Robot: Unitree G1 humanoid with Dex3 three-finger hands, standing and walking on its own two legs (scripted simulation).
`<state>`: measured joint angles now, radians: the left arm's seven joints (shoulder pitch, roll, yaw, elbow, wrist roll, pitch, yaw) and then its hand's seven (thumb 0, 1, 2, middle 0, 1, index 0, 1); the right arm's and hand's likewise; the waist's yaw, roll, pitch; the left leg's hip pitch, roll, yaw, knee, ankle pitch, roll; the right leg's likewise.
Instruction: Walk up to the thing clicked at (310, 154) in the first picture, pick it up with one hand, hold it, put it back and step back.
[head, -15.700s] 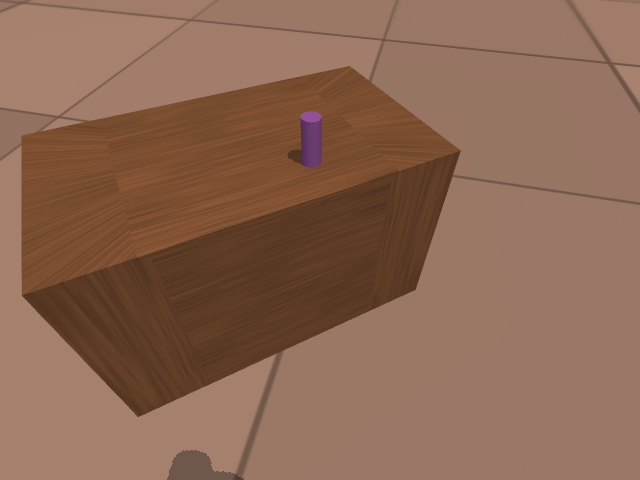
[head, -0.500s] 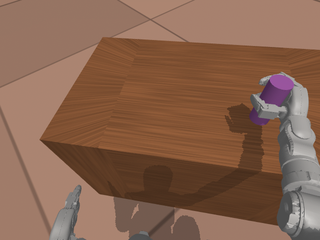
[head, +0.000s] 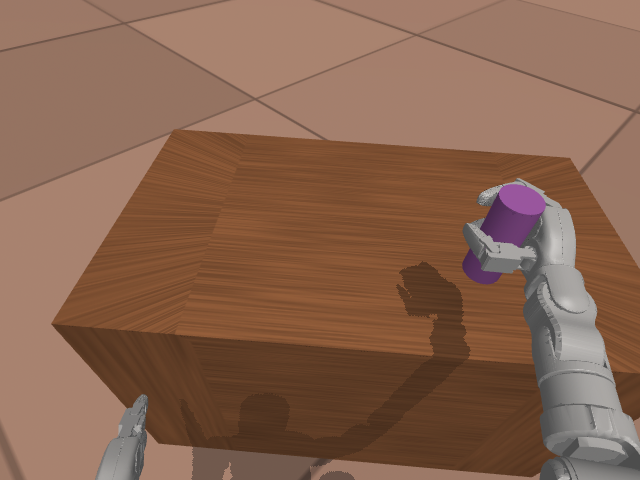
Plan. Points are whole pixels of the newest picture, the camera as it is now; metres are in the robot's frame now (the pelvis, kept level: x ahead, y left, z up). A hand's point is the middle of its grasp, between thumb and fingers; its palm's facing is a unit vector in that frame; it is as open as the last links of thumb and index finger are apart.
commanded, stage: lift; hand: right
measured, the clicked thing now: (499, 237) +0.40 -0.19 +0.13
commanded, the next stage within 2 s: hold in 0.70 s
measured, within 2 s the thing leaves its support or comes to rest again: neither
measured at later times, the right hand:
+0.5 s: hand (512, 246) +0.34 -0.17 +0.18, palm faces +0.12 +0.99 -0.01, open 7.0 cm
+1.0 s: hand (525, 240) +0.33 -0.17 +0.20, palm faces +0.13 +0.99 -0.02, open 7.0 cm
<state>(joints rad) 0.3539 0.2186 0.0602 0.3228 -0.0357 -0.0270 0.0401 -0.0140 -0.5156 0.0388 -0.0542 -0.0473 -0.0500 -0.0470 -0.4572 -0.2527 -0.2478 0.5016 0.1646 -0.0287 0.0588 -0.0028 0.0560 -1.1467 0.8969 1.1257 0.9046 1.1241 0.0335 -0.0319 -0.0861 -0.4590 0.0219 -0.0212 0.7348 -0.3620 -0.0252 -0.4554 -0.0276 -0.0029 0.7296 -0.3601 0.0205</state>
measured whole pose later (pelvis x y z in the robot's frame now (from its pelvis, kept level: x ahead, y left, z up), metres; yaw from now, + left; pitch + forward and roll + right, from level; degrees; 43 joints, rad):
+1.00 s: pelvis -0.01 +0.01 +0.02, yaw -1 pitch -2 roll +0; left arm 0.26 0.23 0.10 0.57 -0.03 -0.12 0.06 -0.01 -0.53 0.05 -0.05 -0.04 -0.04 -0.05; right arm -0.26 -0.23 -0.23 0.05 0.21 0.27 0.04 0.00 0.06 -1.15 0.90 1.12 0.91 1.12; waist 0.00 -0.06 -0.03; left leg -0.26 0.02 0.00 0.58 -0.29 -0.02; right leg -0.25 -0.03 0.01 0.56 -0.28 0.03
